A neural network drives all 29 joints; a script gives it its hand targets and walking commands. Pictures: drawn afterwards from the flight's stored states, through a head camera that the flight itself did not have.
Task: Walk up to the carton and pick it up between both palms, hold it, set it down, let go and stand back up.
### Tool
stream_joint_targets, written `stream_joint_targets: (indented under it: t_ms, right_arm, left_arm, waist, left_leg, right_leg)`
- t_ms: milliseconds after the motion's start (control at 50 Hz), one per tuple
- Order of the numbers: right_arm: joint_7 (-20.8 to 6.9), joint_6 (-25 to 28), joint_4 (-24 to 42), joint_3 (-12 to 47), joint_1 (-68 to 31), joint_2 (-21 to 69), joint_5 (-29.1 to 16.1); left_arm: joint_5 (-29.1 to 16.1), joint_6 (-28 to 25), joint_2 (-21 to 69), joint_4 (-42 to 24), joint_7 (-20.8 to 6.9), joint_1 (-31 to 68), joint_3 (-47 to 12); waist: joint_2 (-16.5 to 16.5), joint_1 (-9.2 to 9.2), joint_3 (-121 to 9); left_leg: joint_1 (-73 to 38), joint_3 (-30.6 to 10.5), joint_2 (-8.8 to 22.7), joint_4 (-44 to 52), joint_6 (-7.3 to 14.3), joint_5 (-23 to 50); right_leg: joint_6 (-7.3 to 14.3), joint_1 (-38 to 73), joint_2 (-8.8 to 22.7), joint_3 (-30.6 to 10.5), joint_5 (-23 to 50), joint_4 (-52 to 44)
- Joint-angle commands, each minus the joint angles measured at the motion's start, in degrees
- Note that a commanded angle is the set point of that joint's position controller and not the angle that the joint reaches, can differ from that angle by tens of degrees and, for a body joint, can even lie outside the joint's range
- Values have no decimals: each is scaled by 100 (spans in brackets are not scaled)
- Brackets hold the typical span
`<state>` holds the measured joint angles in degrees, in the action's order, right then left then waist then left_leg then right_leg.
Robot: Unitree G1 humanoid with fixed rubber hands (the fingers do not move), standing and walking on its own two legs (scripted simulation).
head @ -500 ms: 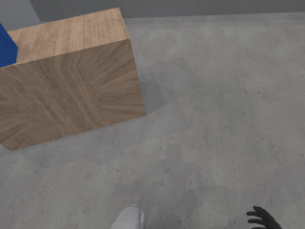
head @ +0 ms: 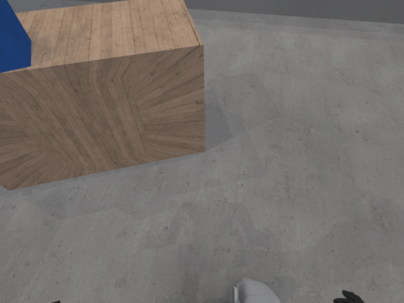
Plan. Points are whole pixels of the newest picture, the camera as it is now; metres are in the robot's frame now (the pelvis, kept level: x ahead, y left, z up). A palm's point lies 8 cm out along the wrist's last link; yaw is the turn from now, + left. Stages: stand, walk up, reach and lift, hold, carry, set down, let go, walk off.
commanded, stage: walk up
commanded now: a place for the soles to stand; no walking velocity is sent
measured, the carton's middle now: out of the picture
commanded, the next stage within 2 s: none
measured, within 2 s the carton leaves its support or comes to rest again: neither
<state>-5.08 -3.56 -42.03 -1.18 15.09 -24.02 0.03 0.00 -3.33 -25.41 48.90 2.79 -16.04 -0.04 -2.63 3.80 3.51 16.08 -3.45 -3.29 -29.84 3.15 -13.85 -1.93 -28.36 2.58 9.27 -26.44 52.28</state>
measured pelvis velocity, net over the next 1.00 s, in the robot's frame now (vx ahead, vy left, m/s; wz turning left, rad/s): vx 0.18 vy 0.14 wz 0.16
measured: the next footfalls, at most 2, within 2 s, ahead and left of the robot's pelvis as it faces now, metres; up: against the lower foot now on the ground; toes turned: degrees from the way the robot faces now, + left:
right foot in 0.16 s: +0.11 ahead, -0.10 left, +0.00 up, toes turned -8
left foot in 0.66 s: +0.20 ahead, +0.23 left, +0.00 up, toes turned +4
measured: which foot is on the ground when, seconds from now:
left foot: down 0.00-0.16, up 0.18-0.64, down 0.66-1.00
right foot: up 0.00-0.14, down 0.16-0.66, up 0.68-1.00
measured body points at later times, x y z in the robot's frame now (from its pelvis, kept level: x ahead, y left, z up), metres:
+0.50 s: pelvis +0.09 +0.03 -0.01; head +0.11 -0.03 +0.44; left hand +0.09 +0.38 -0.06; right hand +0.24 -0.25 -0.14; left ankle +0.15 +0.21 -0.67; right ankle +0.07 -0.09 -0.74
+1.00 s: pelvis +0.18 +0.14 +0.00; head +0.22 +0.11 +0.44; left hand +0.21 +0.48 -0.09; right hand +0.31 -0.16 -0.13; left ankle +0.16 +0.22 -0.74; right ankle +0.25 +0.05 -0.70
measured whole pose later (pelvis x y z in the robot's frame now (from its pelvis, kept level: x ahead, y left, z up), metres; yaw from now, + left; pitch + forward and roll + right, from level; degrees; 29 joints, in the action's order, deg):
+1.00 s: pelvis +0.18 +0.14 +0.00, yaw +9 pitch +0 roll +0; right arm -4.4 -2.5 -42.0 -1.2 14.9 -24.6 0.0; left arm 0.0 -3.8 -25.4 48.9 3.8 -17.2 0.0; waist -3.9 3.6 5.1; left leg 13.0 -3.7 -4.3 -31.0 3.3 -17.3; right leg -1.6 -28.3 2.5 6.9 -22.3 50.0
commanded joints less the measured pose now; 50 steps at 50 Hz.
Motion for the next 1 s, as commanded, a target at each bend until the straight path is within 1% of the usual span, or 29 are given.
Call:
stream_joint_targets:
  t_ms: [0, 40, 60, 100, 120, 140, 160, 180, 220, 240, 280, 420, 440, 500, 540, 580, 620, 640, 660, 680, 700, 720, 740, 800, 840, 900, 940, 960, 980]
  right_arm:
    - [5, 81, 430, -699, -112, -1422, 339]
    - [-12, 72, 522, -694, -339, -1394, 344]
    - [0, 88, 615, -676, -525, -1305, 374]
    - [-45, 107, 640, -574, -689, -1107, 297]
    - [-58, 115, 627, -414, -588, -650, 224]
    - [11, 92, 663, -449, -430, -762, 330]
    - [47, 40, 520, -538, -371, -1056, 421]
    - [15, 32, 441, -602, -165, -1204, 390]
    - [-67, 29, 476, -660, -544, -1292, 424]
    - [-82, 42, 440, -677, -390, -1199, 387]
    - [-135, -14, 369, -618, -385, -972, 309]
    - [-177, -39, 296, -636, -661, -950, 248]
    - [-186, -63, 352, -672, -698, -997, 256]
    - [-224, -62, 472, -622, -1020, -945, 278]
    - [-203, 28, 486, -600, -984, -839, 302]
    - [-186, 127, 473, -612, -892, -902, 288]
    - [-158, 189, 122, -820, 171, -1285, 313]
    - [-64, 242, -39, -983, 647, -1766, 336]
    - [33, 253, -19, -1061, 576, -2101, 374]
    - [81, 230, 153, -994, 241, -1977, 262]
    - [98, 203, 268, -943, 161, -1719, 215]
    - [121, 220, 204, -921, 277, -1675, 237]
    - [150, 248, 182, -793, 290, -1489, 229]
    - [188, 293, 270, -728, 359, -1269, 280]
    - [178, 262, 419, -641, 109, -1182, 306]
    - [100, 187, 553, -662, -203, -1311, 282]
    - [71, 147, 578, -656, -331, -1236, 300]
    - [70, 113, 654, -654, -499, -1192, 306]
    - [59, 99, 669, -621, -696, -1206, 277]
  left_arm:
    - [6, -101, -1340, -143, 100, 22, 656]
    - [-10, -145, -1479, -15, 120, -334, 666]
    - [-33, -157, -1305, -60, 142, -430, 697]
    - [-11, -292, -1397, 136, 244, -1312, 774]
    - [50, -344, -1833, 246, 287, -1701, 947]
    - [142, -327, -2133, 60, 347, -1364, 961]
    - [100, -324, -2075, -85, 326, -781, 892]
    - [15, -308, -1948, -124, 324, -636, 857]
    - [85, -356, -1851, -21, 305, -601, 800]
    - [7, -396, -1610, -24, 303, -641, 738]
    - [19, -353, -1653, 71, 269, -681, 741]
    - [95, -265, -1693, -202, 257, -199, 748]
    - [136, -284, -1823, -223, 286, -155, 771]
    - [118, -293, -1932, -240, 248, -392, 825]
    - [94, -280, -2037, -148, 199, -406, 829]
    - [45, -261, -2001, -152, 181, -387, 788]
    - [48, -203, -1784, -248, 134, -160, 737]
    - [44, -177, -1296, -300, 96, -411, 534]
    - [-19, -139, -979, -382, 54, -723, 396]
    - [-59, -77, -1358, -249, 102, -578, 481]
    - [-45, -65, -1505, -204, 118, -383, 541]
    - [-77, -54, -1482, -265, 92, -226, 521]
    - [-135, -99, -1411, -292, 89, -89, 528]
    - [-166, -89, -1117, -302, 92, -524, 489]
    - [-107, -128, -1131, -242, 177, -514, 501]
    - [-113, -155, -1273, -189, 170, -313, 570]
    - [-103, -146, -1307, -65, 211, -517, 612]
    - [-94, -178, -1248, -55, 224, -660, 638]
    - [-93, -229, -1324, 102, 224, -972, 652]
  waist:
    - [-598, -41, -115]
    - [-374, -105, -297]
    - [-604, -240, -309]
    - [-222, -790, -705]
    - [776, -988, -978]
    - [830, -722, -673]
    - [65, -461, -517]
    - [-168, -296, -229]
    - [-102, -434, -220]
    - [159, -372, -114]
    - [643, -420, -197]
    - [985, -375, 179]
    - [728, -319, 136]
    - [684, -513, -39]
    - [1053, -443, -211]
    - [1026, -427, -302]
    - [56, 180, -884]
    - [-1068, 313, -753]
    - [-2393, 79, -792]
    - [-1543, 2, -626]
    - [-1129, 109, -602]
    - [-913, 137, -438]
    - [-579, 78, -300]
    - [-861, 2, -510]
    - [-730, -42, -416]
    - [-516, -156, -202]
    - [-704, -123, -102]
    - [-845, -218, -102]
    - [-430, -418, -277]
  left_leg:
    - [-115, -2003, 1222, 1315, 886, -1101]
    - [182, -1814, 1101, 922, 733, -592]
    - [179, -1420, 897, 705, 709, -267]
    - [909, -776, 533, -646, 358, 646]
    - [1929, -619, -125, -1781, -38, 22]
    - [2759, -562, -374, -2690, -279, -1829]
    - [2784, -792, 127, -3108, -351, -1777]
    - [2687, -870, 134, -3164, -347, -1594]
    - [2351, -667, 525, -3308, -376, -1149]
    - [2290, -596, 538, -2935, -363, -662]
    - [2036, -457, 278, -2969, -334, -131]
    - [1974, -122, 629, -3064, -528, 495]
    - [1957, -139, 672, -3042, -563, 464]
    - [1865, -32, 904, -2103, -483, -43]
    - [1641, 112, 864, -1262, -401, -611]
    - [936, 239, 776, -521, -359, -403]
    - [-828, 149, 245, 177, -86, -288]
    - [-1449, -1044, 571, 714, 18, 32]
    - [-1759, -2473, 1383, 1008, 185, 621]
    - [-1512, -3105, 1689, 1134, 722, 475]
    - [-1274, -2997, 1641, 1184, 704, 399]
    - [-1164, -2371, 1298, 1047, 305, 1185]
    - [-1211, -1776, 1203, 709, 577, 2739]
    - [-1351, -1101, 1051, 445, 726, 3776]
    - [-950, -1082, 1039, 488, 993, 3411]
    - [-50, -1090, 979, 735, 1047, 1745]
    - [171, -1137, 907, 581, 861, 1690]
    - [353, -954, 878, 365, 968, 1474]
    - [533, -908, 860, -9, 852, 1348]
  right_leg:
    - [347, -93, -4, -517, 193, -803]
    - [379, 518, 5, -546, 419, -1084]
    - [396, 809, -11, -551, 659, -1646]
    - [578, 2648, 319, -913, 1864, -3167]
    - [650, 3755, 1416, -2251, 1825, -3345]
    - [1020, 3675, 2589, -3373, 2577, -3370]
    - [1499, 3248, 2875, -3196, 2560, -3205]
    - [1461, 2819, 2687, -2854, 2535, -3186]
    - [1474, 2462, 2352, -2398, 1882, -3373]
    - [863, 2334, 1934, -1456, 2952, -3133]
    - [276, 2265, 1450, -775, 3683, -3003]
    - [1096, 1157, 1589, -605, 984, -3631]
    - [1185, 1216, 1689, -595, 652, -3605]
    - [1273, 1866, 1807, -444, 1348, -3160]
    - [1311, 2318, 2027, -244, 2834, -2676]
    - [1061, 2206, 1773, -11, 3413, -2208]
    - [779, 1414, 1425, 186, 2350, -218]
    - [510, 324, 714, 265, 1034, 816]
    - [350, -729, 95, 24, -922, 1581]
    - [356, -1047, 68, -362, -889, 1607]
    - [401, -907, 199, -495, -603, 1590]
    - [423, -763, 215, -621, -410, 1342]
    - [338, -806, 333, -612, -354, 1232]
    - [333, -475, 340, -605, -269, 432]
    - [267, -282, 158, -470, -8, 27]
    - [271, 212, 43, -291, 346, -506]
    - [241, 611, -65, -173, 626, -769]
    - [258, 935, -79, -192, 979, -1089]
    - [293, 1528, 13, -359, 1537, -1834]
